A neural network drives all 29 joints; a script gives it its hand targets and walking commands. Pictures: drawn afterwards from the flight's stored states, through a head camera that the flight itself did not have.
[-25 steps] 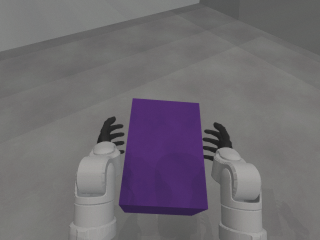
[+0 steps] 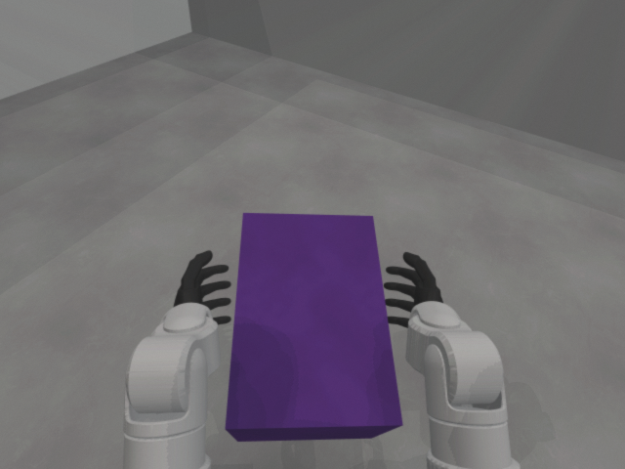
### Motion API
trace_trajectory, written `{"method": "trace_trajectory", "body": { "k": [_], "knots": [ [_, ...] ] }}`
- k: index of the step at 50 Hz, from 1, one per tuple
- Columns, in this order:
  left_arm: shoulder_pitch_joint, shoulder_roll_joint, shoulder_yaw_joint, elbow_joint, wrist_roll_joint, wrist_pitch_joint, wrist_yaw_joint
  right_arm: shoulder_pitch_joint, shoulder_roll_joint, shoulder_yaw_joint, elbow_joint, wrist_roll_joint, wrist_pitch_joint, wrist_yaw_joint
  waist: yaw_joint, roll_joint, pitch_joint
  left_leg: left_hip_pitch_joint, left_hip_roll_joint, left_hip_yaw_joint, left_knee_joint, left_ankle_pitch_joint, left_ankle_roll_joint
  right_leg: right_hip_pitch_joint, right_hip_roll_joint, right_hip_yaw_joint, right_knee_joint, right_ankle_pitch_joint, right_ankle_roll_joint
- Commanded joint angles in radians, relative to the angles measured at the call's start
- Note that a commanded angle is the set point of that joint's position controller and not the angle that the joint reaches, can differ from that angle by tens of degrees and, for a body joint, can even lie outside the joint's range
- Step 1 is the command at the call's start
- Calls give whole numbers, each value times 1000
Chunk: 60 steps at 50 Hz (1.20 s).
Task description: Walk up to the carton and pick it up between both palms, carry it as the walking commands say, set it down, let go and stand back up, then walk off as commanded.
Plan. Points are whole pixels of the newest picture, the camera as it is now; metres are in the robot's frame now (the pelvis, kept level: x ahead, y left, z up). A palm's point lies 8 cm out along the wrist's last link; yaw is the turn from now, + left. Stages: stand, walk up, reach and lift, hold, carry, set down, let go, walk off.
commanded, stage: carry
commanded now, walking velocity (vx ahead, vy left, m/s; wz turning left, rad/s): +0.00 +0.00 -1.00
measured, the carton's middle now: (307, 325) +0.32 +0.01 +0.02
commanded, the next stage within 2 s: none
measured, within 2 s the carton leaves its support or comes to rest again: neither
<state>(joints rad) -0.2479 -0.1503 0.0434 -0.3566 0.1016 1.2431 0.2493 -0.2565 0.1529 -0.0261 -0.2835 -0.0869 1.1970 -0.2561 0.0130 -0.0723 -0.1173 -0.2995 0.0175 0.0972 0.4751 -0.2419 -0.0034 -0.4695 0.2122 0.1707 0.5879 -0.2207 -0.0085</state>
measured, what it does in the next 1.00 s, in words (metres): steps on the spot, turning right: right foot, then left foot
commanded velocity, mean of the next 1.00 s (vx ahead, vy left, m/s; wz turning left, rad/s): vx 0.00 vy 0.00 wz -0.30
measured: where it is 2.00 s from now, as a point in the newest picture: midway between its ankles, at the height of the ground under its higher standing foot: outside the picture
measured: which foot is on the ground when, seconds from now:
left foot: down 0.00-0.34, up 0.36-0.78, down 0.80-1.00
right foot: up 0.00-0.32, down 0.34-1.00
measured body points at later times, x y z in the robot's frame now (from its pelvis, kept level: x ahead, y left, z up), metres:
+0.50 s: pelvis -0.02 -0.10 -0.02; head +0.01 -0.11 +0.42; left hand +0.32 -0.15 +0.06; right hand +0.16 -0.37 +0.05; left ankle +0.02 +0.05 -0.66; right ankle -0.02 -0.20 -0.74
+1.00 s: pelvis -0.01 -0.09 +0.00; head -0.04 -0.06 +0.44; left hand +0.30 -0.13 +0.11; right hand +0.16 -0.36 +0.11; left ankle +0.05 -0.02 -0.74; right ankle -0.02 -0.20 -0.74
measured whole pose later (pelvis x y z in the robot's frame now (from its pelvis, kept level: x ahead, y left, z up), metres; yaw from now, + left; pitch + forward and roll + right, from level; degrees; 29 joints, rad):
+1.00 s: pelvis -0.01 -0.09 +0.00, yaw -33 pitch +2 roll +0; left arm -0.28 -0.16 0.04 -0.24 0.10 1.28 0.27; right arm -0.26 0.15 -0.04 -0.23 -0.11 1.27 -0.26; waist 0.01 -0.04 -0.16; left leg -0.31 0.03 0.14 0.55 -0.28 0.03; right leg -0.37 0.03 -0.02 0.52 -0.18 -0.04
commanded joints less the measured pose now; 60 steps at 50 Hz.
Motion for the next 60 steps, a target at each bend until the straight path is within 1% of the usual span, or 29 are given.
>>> {"method": "trace_trajectory", "body": {
  "k": [1, 2, 3, 6, 8, 11, 14, 15, 16, 17, 18, 19, 20, 22, 25, 29, 33, 37, 38, 39, 40, 41, 42, 43, 44, 45, 47, 54, 60],
  "knots": [
    [-368, -985, -541, -95, -337, -8, -223, -264, 1003, 464, -118, 299, -7, 211, -17, 208, -174, 225, 567, -287, -167, 222, 160, -236, -222, -114, 589, -248, 75],
    [-369, -989, -545, -93, -343, -1, -221, -288, 986, 473, -137, 294, -2, 211, -19, 95, -137, 152, 501, -173, -122, 245, 122, -206, -238, -107, 653, -202, 68],
    [-372, -993, -543, -83, -344, 4, -218, -314, 971, 474, -145, 295, 3, 210, -17, 76, -116, 136, 452, -84, -108, 240, 87, -212, -236, -123, 662, -158, 68],
    [-382, -971, -535, -41, -342, 16, -205, -313, 916, 417, -113, 283, 12, 199, -13, 224, -65, 158, 390, 73, -61, 382, 33, -218, -216, -231, 528, -170, 82],
    [-405, -984, -536, -35, -341, 13, -195, -327, 912, 401, -108, 285, 9, 197, -19, 297, -76, 161, 395, 143, -21, 470, -1, -165, -216, -293, 429, -162, 83],
    [-433, -1007, -539, -31, -344, 6, -186, -330, 923, 390, -95, 286, 2, 195, -33, 376, -126, 227, 425, 188, 38, 574, -35, -115, -209, -338, 293, -123, 65],
    [-421, -1023, -526, -15, -337, 1, -185, -342, 942, 396, -93, 287, -7, 197, -35, 418, -183, 286, 464, 211, 146, 678, -60, -42, -187, -361, 174, -121, 37],
    [-403, -1027, -516, -4, -334, 0, -185, -344, 946, 402, -92, 288, -9, 199, -26, 412, -221, 286, 464, 225, 238, 739, -77, 28, -161, -374, 116, -117, 29],
    [-377, -1031, -503, 13, -326, -1, -185, -348, 946, 409, -89, 292, -9, 201, -1, 347, -263, 240, 438, 259, 395, 740, -107, 160, -139, -379, -19, -25, 22],
    [-361, -1030, -487, 25, -312, 0, -186, -352, 924, 411, -80, 298, -5, 205, 24, 241, -277, 71, 395, 239, 555, 524, -140, 339, -167, -304, -167, 125, 14],
    [-316, -1027, -461, 57, -307, -3, -185, -367, 923, 427, -92, 296, 3, 208, 3, 37, -275, -204, 327, 172, 696, -220, -151, 519, -334, -65, -82, 565, -22],
    [-275, -1014, -422, 76, -283, -14, -183, -409, 955, 497, -142, 318, 10, 216, -1, -306, -336, -440, 198, 94, 855, -523, -195, 613, -570, 309, -43, 1099, -178],
    [-261, -1041, -440, 45, -319, -15, -191, -382, 999, 487, -108, 330, 15, 220, -6, -123, -352, -436, 228, -27, 891, -516, -169, 624, -547, 205, 38, 1132, -192],
    [-310, -1088, -448, 17, -315, -43, -208, -465, 1064, 547, -140, 381, -3, 243, 0, -50, -351, -413, 211, -75, 830, -394, -125, 534, -489, 81, 6, 861, -162],
    [-332, -1138, -454, -44, -314, -81, -218, -496, 1123, 593, -207, 424, -25, 261, 4, -51, -377, -359, 167, -91, 776, -262, -91, 458, -456, 50, -71, 614, -169],
    [-298, -1107, -487, -59, -322, -88, -227, -397, 1091, 575, -183, 389, -33, 251, 5, -18, -371, -308, 108, -90, 649, -206, -54, 423, -465, 79, -137, 527, -182],
    [-281, -1054, -502, -58, -332, -74, -230, -333, 1036, 544, -150, 352, -20, 238, 5, -30, -334, -254, 68, -75, 478, -194, -27, 397, -465, 93, -169, 519, -180],
    [-298, -1019, -505, -52, -337, -51, -225, -296, 993, 506, -111, 325, 0, 227, 0, -46, -297, -128, 32, -36, 243, -172, -12, 341, -442, 82, -189, 437, -152],
    [-306, -1014, -505, -47, -337, -44, -222, -288, 987, 497, -99, 319, 4, 225, -9, -35, -293, -74, 29, -15, 127, -119, -12, 328, -423, 65, -177, 393, -135],
    [-309, -1010, -503, -38, -336, -38, -219, -285, 985, 490, -87, 315, 7, 224, -19, -25, -299, 16, 48, -3, -2, -6, -11, 297, -403, 42, -162, 341, -110],
    [-309, -1006, -501, -26, -332, -32, -215, -293, 980, 481, -79, 312, 11, 225, -21, 0, -311, 127, 94, -36, -51, 43, -5, 231, -379, 24, -139, 275, -78],
    [-316, -1003, -497, -13, -329, -24, -212, -304, 966, 470, -69, 310, 15, 226, -22, 96, -305, 220, 190, -157, -94, 63, 12, 129, -334, -16, -52, 190, -38],
    [-364, -1012, -523, -50, -348, -17, -215, -303, 962, 451, -69, 298, 12, 223, -22, 247, -255, 169, 282, -255, -95, 144, 68, 62, -270, -70, -23, 57, -6],
    [-395, -1008, -518, -35, -346, -10, -213, -311, 959, 443, -55, 292, 17, 221, -21, 236, -207, 105, 310, -257, -129, 142, 91, 65, -255, -95, -25, -37, 3],
    [-416, -1007, -515, -29, -349, -4, -210, -324, 957, 436, -54, 289, 20, 219, -20, 208, -192, 56, 302, -235, -143, 85, 86, 100, -253, -105, -42, -45, 7],
    [-423, -1008, -512, -18, -352, 2, -208, -340, 954, 428, -57, 284, 25, 215, -18, 167, -179, 4, 279, -201, -150, 16, 72, 148, -257, -111, -66, -16, 7],
    [-424, -1015, -501, 12, -353, 11, -205, -362, 951, 416, -52, 281, 34, 208, -16, 142, -171, -63, 233, -145, -147, -82, 38, 215, -277, -101, -87, 61, -2],
    [-413, -1049, -443, 84, -321, 7, -202, -431, 997, 446, -31, 302, 42, 218, -16, 76, -187, -44, 177, -107, -61, -79, 16, 223, -312, -48, -161, 58, -27],
    [-416, -1088, -431, 98, -317, -5, -209, -453, 1037, 463, -37, 320, 34, 227, -19, 66, -227, -13, 156, -102, -17, -40, 11, 220, -330, -22, -189, 60, -41]
  ]
}}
